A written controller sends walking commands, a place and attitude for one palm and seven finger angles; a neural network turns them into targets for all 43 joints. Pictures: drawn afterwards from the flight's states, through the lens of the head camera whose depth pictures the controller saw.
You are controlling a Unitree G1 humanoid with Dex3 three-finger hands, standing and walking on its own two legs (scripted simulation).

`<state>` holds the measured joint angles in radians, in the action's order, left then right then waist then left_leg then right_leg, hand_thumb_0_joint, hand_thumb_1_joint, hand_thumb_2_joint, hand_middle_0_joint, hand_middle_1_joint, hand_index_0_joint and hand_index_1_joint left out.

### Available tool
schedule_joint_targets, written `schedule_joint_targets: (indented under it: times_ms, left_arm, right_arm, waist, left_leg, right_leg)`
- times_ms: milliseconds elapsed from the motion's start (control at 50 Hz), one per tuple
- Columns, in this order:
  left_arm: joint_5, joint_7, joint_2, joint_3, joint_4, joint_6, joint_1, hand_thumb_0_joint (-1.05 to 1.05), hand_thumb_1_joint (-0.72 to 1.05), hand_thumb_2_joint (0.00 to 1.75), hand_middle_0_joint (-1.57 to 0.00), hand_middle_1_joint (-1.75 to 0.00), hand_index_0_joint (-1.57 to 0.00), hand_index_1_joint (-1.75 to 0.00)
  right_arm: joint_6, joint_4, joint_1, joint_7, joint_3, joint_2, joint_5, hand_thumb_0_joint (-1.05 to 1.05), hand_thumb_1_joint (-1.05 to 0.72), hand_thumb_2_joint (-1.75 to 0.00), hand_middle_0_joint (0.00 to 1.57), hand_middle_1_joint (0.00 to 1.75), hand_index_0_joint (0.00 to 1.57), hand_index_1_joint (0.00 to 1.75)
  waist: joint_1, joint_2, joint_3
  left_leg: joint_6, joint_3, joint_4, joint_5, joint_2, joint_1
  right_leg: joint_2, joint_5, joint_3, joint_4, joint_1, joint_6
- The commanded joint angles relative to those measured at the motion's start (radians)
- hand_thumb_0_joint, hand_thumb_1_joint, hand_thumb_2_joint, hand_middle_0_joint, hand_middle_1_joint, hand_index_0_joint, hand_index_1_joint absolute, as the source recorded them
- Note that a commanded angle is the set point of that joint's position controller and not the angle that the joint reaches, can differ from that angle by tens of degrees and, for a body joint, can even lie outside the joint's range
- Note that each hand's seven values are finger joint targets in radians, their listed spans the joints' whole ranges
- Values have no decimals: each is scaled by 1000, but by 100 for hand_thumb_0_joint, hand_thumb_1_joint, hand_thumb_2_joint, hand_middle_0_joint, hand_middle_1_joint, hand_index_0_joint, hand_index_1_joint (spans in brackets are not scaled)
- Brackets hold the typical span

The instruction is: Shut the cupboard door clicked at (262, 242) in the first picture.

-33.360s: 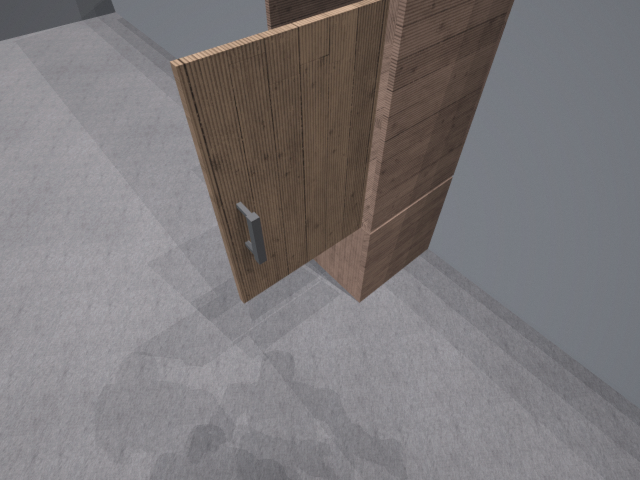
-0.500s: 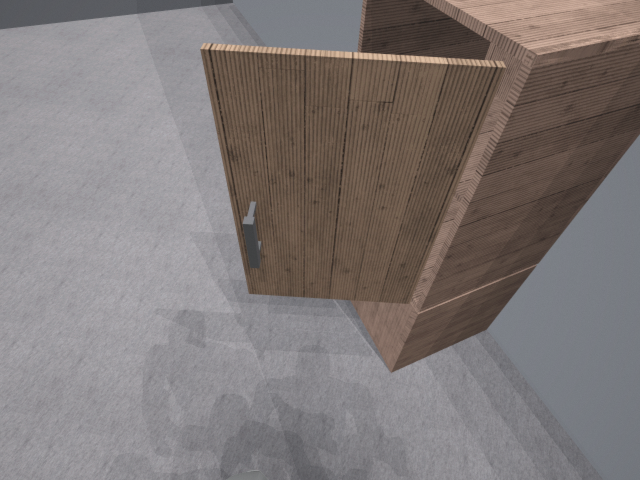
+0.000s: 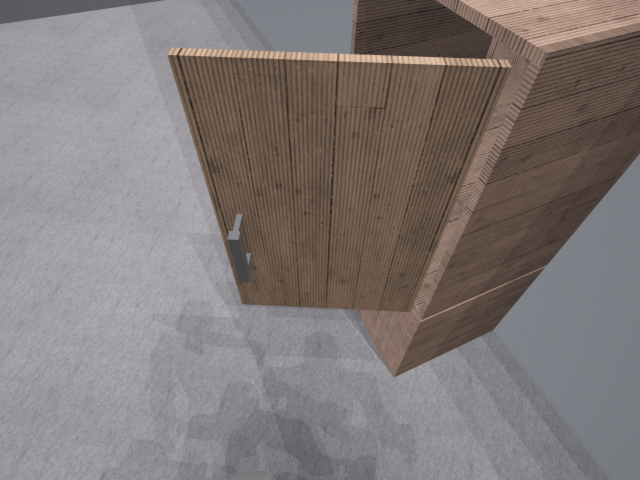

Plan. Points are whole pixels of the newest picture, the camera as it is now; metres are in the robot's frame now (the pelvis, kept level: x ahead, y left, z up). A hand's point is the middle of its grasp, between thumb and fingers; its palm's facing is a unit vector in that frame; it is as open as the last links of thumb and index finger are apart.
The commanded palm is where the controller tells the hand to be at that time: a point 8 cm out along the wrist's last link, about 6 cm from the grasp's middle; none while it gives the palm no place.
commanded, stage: come to a stop and stand still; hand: left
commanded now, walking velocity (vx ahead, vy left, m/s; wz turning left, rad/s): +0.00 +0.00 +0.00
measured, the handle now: (241, 249) +0.48 +0.18 -0.08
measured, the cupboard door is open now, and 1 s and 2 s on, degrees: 63 63 63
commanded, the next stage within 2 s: look again from close up in 2.00 s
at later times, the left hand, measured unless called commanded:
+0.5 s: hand out of the picture +0.00 +0.23 -0.16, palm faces -0.04 -0.96 -0.26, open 7.4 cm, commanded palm none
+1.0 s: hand out of the picture -0.09 +0.18 -0.17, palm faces +0.00 -0.98 -0.18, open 7.4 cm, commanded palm none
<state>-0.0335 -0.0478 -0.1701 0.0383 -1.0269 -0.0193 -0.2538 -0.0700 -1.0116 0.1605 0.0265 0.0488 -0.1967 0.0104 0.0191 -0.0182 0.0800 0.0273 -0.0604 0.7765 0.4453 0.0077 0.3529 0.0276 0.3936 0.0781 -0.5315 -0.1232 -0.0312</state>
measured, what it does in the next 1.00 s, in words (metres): shifts its weight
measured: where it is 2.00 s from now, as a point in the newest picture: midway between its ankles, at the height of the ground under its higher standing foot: outside the picture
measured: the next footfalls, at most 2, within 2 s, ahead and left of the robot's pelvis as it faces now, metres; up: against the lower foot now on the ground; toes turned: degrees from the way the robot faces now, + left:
none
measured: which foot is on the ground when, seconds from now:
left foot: down 0.00-1.00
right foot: down 0.00-1.00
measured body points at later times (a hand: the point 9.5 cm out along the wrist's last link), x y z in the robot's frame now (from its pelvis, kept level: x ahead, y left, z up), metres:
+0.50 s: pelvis -0.06 +0.04 +0.00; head -0.06 +0.02 +0.45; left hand +0.00 +0.28 -0.14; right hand -0.04 -0.19 -0.16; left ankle +0.01 +0.12 -0.73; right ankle -0.06 -0.09 -0.73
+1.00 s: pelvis -0.06 +0.02 +0.00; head -0.05 +0.02 +0.45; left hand -0.09 +0.24 -0.16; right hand -0.06 -0.21 -0.15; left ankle +0.01 +0.12 -0.73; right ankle -0.06 -0.09 -0.73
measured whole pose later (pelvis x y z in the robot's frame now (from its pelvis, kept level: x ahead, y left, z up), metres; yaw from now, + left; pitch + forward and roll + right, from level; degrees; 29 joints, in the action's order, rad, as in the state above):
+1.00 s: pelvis -0.06 +0.02 +0.00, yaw -1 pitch -1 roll +0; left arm -0.02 -0.03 -0.15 -0.02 -1.11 0.01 -0.35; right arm 0.01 -1.08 0.29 0.01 0.00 -0.16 0.01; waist 0.01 -0.01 0.02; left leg -0.02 -0.07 0.44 0.13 0.01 0.30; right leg 0.00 0.27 0.02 -0.50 -0.22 -0.02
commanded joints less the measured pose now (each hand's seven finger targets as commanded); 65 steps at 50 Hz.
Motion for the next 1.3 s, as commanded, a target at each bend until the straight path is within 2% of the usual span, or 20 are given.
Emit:
schedule_joint_targets:
  times_ms: [0,20,40,60,80,100,120,160,180,220,240,280,340,400,460,580,700,1040,1180,1280]
  left_arm:
    - [12,-2,-175,31,36,9,-28,0,90,90,-20,-30,-20,-30]
    - [18,0,-159,26,36,8,-18,0,90,90,-20,-30,-20,-30]
    - [24,-2,-130,19,40,5,-55,0,90,90,-20,-30,-20,-30]
    - [18,-38,-116,5,42,54,-108,0,90,90,-20,-30,-20,-30]
    - [10,-30,-173,11,106,50,-70,0,90,90,-20,-30,-20,-30]
    - [13,-27,-160,10,110,43,-40,0,90,90,-20,-30,-20,-30]
    - [16,-23,-142,4,115,42,-51,0,90,90,-20,-30,-20,-30]
    - [24,-15,-121,-5,114,30,-61,0,90,90,-20,-30,-20,-30]
    - [24,-11,-112,-9,111,22,-57,0,90,90,-20,-30,-20,-30]
    - [20,-3,-105,-15,98,22,-66,0,90,90,-20,-30,-20,-30]
    - [16,0,-119,-18,89,25,-77,0,90,90,-20,-30,-20,-30]
    - [16,5,-147,-25,102,25,-14,0,90,90,-20,-30,-20,-30]
    - [13,6,-150,-24,125,14,19,0,90,90,-20,-30,-20,-30]
    - [12,7,-143,-21,119,4,-33,0,90,90,-20,-30,-20,-30]
    - [11,10,-127,-21,97,9,-87,0,90,90,-20,-30,-20,-30]
    - [15,14,-111,-30,62,27,-106,0,90,90,-20,-30,-20,-30]
    - [14,15,-111,-35,18,30,-123,0,90,90,-20,-30,-20,-30]
    - [17,17,-113,-39,-48,48,-122,0,90,90,-20,-30,-20,-30]
    - [19,18,-137,-32,-40,55,-85,0,90,90,-20,-30,-20,-30]
    - [20,19,-153,-29,-35,54,-56,0,90,90,-20,-30,-20,-30]
  right_arm:
    - [34,36,51,-1,-3,-47,0,0,-90,-90,20,30,20,30]
    - [43,17,88,-3,0,-56,1,0,-90,-90,20,30,20,30]
    - [56,13,107,0,1,-107,8,0,-90,-90,20,30,20,30]
    - [84,92,83,-7,27,-155,-2,0,-90,-90,20,30,20,30]
    - [81,92,157,-10,11,-115,-1,0,-90,-90,20,30,20,30]
    - [80,98,164,-5,4,-112,3,0,-90,-90,20,30,20,30]
    - [87,111,158,-2,0,-113,10,0,-90,-90,20,30,20,30]
    - [91,126,153,4,0,-137,3,0,-90,-90,20,30,20,30]
    - [90,130,147,7,0,-141,5,0,-90,-90,20,30,20,30]
    - [87,145,88,8,-9,-123,6,0,-90,-90,20,30,20,30]
    - [83,152,71,3,-14,-105,0,0,-90,-90,20,30,20,30]
    - [72,143,98,-9,-16,-79,1,0,-90,-90,20,30,20,30]
    - [69,109,153,-16,-14,-74,11,0,-90,-90,20,30,20,30]
    - [73,106,148,-16,-11,-104,15,0,-90,-90,20,30,20,30]
    - [78,99,133,-15,-12,-110,14,0,-90,-90,20,30,20,30]
    - [83,55,165,-13,-18,-88,9,0,-90,-90,20,30,20,30]
    - [81,12,184,-13,-19,-79,6,0,-90,-90,20,30,20,30]
    - [102,-45,155,-3,-25,-77,0,0,-90,-90,20,30,20,30]
    - [112,-49,128,-1,-26,-98,0,0,-90,-90,20,30,20,30]
    - [111,-53,104,0,-27,-111,1,0,-90,-90,20,30,20,30]
  waist:
    - [-20,-135,-75]
    - [-32,-107,-91]
    - [-13,28,-142]
    - [-35,96,-121]
    - [-43,137,-171]
    - [-48,188,-160]
    - [-29,288,-174]
    - [-15,277,-180]
    - [-11,235,-164]
    - [23,137,-117]
    - [21,62,-102]
    - [-28,-85,-10]
    - [-47,-45,23]
    - [-21,18,33]
    - [-1,48,2]
    - [-20,10,-37]
    - [-28,13,14]
    - [-19,36,12]
    - [-14,28,-55]
    - [-13,29,-46]
  left_leg:
    - [1,-3,-237,-209,8,-75]
    - [-19,33,-318,-466,46,-184]
    - [-73,138,-302,-767,150,-276]
    - [-78,55,-87,-913,143,-299]
    - [-87,91,-122,-734,143,-175]
    - [-97,119,-159,-759,145,-162]
    - [-122,159,-197,-888,160,-174]
    - [-183,230,-278,-1011,220,-231]
    - [-196,230,-301,-932,232,-226]
    - [-179,185,-295,-666,195,-119]
    - [-136,149,-288,-456,151,-62]
    - [-72,76,-298,-136,64,-65]
    - [-73,93,-358,-62,66,-90]
    - [-92,172,-475,107,109,13]
    - [-98,184,-509,121,112,37]
    - [-80,134,-459,-9,91,-76]
    - [-70,133,-452,-3,88,-77]
    - [-66,121,-446,-166,98,-115]
    - [-65,106,-417,-320,104,-166]
    - [-63,106,-421,-347,107,-171]
  right_leg:
    - [205,-893,-125,17,54,-106]
    - [170,-755,-100,-25,-13,-58]
    - [108,-545,-78,-54,-65,-5]
    - [89,-690,-124,-27,-185,46]
    - [103,-541,-110,-39,-83,-3]
    - [77,-433,-84,-107,-104,-19]
    - [47,-357,-59,-144,-105,-16]
    - [-19,55,-42,-196,-162,-5]
    - [-18,125,-50,-201,-181,-2]
    - [3,-9,-65,-51,-116,-7]
    - [29,-95,-117,33,-97,-16]
    - [102,15,-202,114,-230,-51]
    - [68,176,-174,114,-316,-41]
    - [22,173,-131,68,-258,-20]
    - [16,123,-127,61,-200,-24]
    - [41,116,-180,132,-255,-32]
    - [51,175,-190,177,-310,-27]
    - [62,-22,-178,193,-223,-23]
    - [71,-151,-175,184,-152,-21]
    - [72,-182,-171,187,-132,-19]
